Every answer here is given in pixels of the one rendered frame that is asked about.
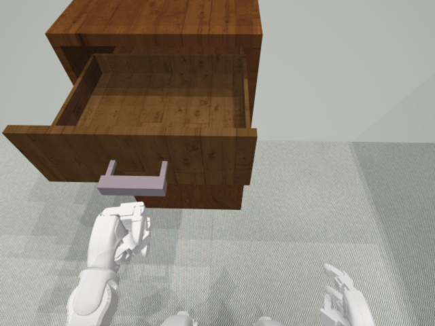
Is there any robot right hand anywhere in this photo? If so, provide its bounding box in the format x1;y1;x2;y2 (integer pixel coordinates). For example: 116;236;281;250
320;264;376;326

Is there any cabinet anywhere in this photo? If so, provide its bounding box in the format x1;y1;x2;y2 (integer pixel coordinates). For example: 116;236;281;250
45;0;263;210

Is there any robot left forearm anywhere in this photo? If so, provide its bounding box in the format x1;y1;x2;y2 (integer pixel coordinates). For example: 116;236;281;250
66;268;120;326

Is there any robot left hand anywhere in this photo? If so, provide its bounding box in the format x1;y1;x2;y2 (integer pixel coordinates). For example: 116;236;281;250
87;202;152;273

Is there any drawer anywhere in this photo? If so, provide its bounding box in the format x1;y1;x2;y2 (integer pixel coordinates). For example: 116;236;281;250
2;54;258;185

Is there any handle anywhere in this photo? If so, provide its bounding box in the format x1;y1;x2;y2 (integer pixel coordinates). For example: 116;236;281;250
97;160;169;196

